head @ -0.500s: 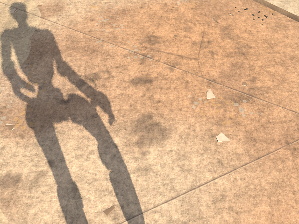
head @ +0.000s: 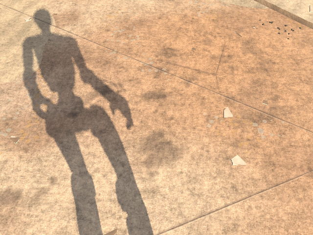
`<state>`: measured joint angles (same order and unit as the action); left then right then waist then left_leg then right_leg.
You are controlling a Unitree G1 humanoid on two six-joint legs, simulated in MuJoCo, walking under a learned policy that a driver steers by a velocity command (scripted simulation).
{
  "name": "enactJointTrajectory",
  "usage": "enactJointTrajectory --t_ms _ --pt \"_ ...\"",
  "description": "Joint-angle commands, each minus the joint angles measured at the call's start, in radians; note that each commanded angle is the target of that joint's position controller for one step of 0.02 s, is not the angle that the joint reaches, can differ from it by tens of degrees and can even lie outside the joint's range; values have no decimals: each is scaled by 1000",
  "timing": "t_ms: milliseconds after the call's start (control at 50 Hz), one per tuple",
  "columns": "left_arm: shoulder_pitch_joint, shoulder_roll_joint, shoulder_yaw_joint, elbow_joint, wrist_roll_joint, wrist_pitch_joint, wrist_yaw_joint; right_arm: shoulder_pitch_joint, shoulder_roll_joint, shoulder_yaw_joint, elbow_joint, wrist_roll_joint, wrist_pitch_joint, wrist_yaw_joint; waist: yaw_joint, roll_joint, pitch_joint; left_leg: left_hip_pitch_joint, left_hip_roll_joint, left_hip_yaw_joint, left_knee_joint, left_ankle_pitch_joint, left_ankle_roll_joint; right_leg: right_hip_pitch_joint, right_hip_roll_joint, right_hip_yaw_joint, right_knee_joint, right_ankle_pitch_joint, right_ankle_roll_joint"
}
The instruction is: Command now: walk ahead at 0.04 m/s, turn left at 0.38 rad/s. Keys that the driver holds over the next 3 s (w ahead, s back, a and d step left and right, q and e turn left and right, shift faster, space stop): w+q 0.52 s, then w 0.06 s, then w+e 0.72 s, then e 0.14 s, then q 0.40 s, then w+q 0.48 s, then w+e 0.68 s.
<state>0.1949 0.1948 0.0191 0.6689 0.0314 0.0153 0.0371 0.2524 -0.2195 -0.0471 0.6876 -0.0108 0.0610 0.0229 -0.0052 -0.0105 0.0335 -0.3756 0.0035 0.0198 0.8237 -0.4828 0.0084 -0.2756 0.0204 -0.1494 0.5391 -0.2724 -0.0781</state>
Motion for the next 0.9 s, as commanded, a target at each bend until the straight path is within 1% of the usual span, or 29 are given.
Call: enactJointTrajectory --t_ms 20,40,60,80,100,120,140,160,180,200,220,280,400,460,480,500,520,540,560,580,600,620,640,660,700,720,760,820,900 --pt "7 159 53 -59 1 -11 2 9 -55 -15 -84 3 -22 6 10 -93 -111 32 -19 51 -114 13 26 88 -292 234 -153 232 -161" --pt "0 174 60 -57 -4 -10 2 44 -53 -15 -77 -1 -27 10 -12 -81 -120 122 -35 71 -213 56 50 30 -277 221 -155 35 -134" --pt "-14 177 63 -59 -8 -8 2 104 -71 -23 -59 -7 -32 14 -44 -56 -108 256 -47 53 -327 69 87 -91 -247 190 -126 -195 -86" --pt "-51 137 55 -79 -6 -4 -3 198 -136 -42 -34 -20 -39 14 -81 101 -71 382 68 -176 -482 -101 143 -286 -164 93 66 -342 -24" --pt "-160 111 42 -153 -12 -8 -9 248 -267 -86 -47 -12 -43 5 -138 343 9 384 337 -714 -675 -405 288 -557 40 1 320 -358 49" --pt "-186 156 56 -153 13 -20 -15 230 -221 -75 -57 -18 -42 -14 -120 207 72 342 354 -749 -714 -298 324 -578 -4 168 462 -304 50" --pt "-151 157 56 -134 1 -31 -32 189 -182 -61 -60 -15 -44 -27 -72 145 73 309 323 -658 -699 -268 313 -564 -29 193 498 -197 55" --pt "-125 161 55 -116 -5 -40 -45 145 -165 -55 -66 -13 -52 -31 -33 99 77 296 271 -576 -697 -201 273 -548 -42 197 479 -103 63" --pt "-112 165 59 -103 3 -44 -52 115 -164 -53 -67 -7 -65 -31 -17 85 71 305 222 -505 -696 -101 245 -535 -44 187 462 -42 73" --pt "-92 159 57 -77 17 -43 -58 109 -146 -48 -64 -6 -81 -27 -16 82 41 310 181 -438 -686 21 232 -501 -40 170 468 11 84" --pt "-81 154 56 -65 24 -39 -61 131 -145 -48 -48 -3 -96 -20 -16 68 18 317 163 -406 -672 102 228 -482 -35 162 472 46 91" --pt "-124 142 51 -73 16 -29 -64 197 -160 -54 -8 1 -118 -10 -37 78 12 329 154 -387 -673 170 232 -500 -39 159 420 100 108" --pt "-263 145 42 -112 -2 -33 -68 238 -196 -68 27 -5 -129 -13 -83 142 43 285 148 -392 -649 217 222 -410 -35 161 182 140 127" --pt "-219 164 46 -117 -13 -40 -64 180 -225 -76 16 -6 -131 -19 -46 156 24 219 155 -419 -588 275 183 -230 -37 165 76 84 107" --pt "-171 169 49 -110 -17 -44 -58 153 -232 -78 11 -7 -130 -18 -20 158 13 175 154 -426 -562 309 165 -127 -26 155 48 62 97" --pt "-93 179 56 -93 -20 -50 -47 130 -237 -81 9 -7 -130 -15 22 144 -9 133 142 -424 -495 383 146 2 -5 137 2 50 85" --pt "33 216 71 -59 -11 -64 -32 128 -218 -74 11 -6 -133 -10 78 79 -73 92 79 -380 -321 459 113 180 -11 153 -38 44 67" --pt "203 285 88 -39 14 -80 -17 141 -149 -54 -1 -1 -134 -5 140 -82 -219 23 -7 -264 -11 362 83 376 -193 332 -102 -172 27" --pt "240 378 96 -37 36 -80 -11 195 -50 -28 -39 18 -134 -7 96 -341 -283 -235 -153 -151 257 -65 47 507 -410 806 -303 -467 -41" --pt "190 348 95 -29 25 -77 -18 257 -102 -32 -10 3 -123 -12 36 -293 -229 -307 -97 -163 410 -18 60 406 -439 996 -381 -527 -99" --pt "118 244 73 -36 14 -81 -26 215 -126 -37 11 -11 -120 -7 9 -127 -112 -312 -49 -168 437 91 70 295 -401 870 -363 -480 -107" --pt "86 187 59 -26 6 -88 -33 140 -122 -32 7 -18 -122 4 7 -53 -48 -294 -22 -151 399 159 67 212 -335 697 -345 -293 -104" --pt "85 160 50 -16 4 -95 -34 90 -124 -32 -1 -22 -121 12 6 -57 -35 -277 3 -138 350 179 61 182 -278 566 -337 -135 -93" --pt "99 144 43 4 -1 -102 -34 80 -120 -28 -2 -32 -116 20 -4 -93 -34 -264 21 -109 313 183 50 173 -239 496 -334 14 -92" --pt "152 147 42 39 -14 -116 -42 77 -109 -20 2 -46 -108 28 -12 -105 -47 -249 21 -61 274 189 31 177 -214 437 -320 270 -116" --pt "176 148 42 54 -19 -121 -45 50 -103 -15 -6 -49 -107 30 -11 -99 -45 -263 25 -45 241 191 22 185 -209 421 -322 331 -131" --pt "206 158 45 76 -27 -119 -42 -39 -81 0 -37 -49 -107 34 -1 -90 -23 -288 34 -20 129 217 1 179 -200 394 -338 349 -149" --pt "234 171 51 98 -25 -109 -39 -169 -56 21 -76 -33 -111 38 29 -96 3 -226 22 2 -69 297 -16 136 -177 364 -344 347 -141" --pt "275 199 60 125 -25 -101 -43 -231 -75 19 -96 -17 -122 19 44 -76 -6 -85 -12 11 -196 359 -4 128 -195 393 -283 450 -119"
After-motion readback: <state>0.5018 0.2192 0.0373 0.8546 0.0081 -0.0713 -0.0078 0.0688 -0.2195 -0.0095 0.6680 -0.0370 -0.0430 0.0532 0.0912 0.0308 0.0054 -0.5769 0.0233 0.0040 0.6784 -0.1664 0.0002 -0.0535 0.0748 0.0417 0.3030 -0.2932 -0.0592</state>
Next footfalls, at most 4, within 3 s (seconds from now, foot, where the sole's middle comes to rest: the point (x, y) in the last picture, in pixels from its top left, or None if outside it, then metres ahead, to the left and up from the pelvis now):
0.06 left None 0.03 0.09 -0.77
0.54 right None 0.33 -0.09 -0.77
0.98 left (117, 228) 0.52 0.17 -0.77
1.48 right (163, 166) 0.81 -0.03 -0.77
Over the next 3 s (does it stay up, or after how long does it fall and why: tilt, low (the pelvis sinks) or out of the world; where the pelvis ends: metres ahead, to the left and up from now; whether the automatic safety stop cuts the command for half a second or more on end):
stays up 1.18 0.16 0.01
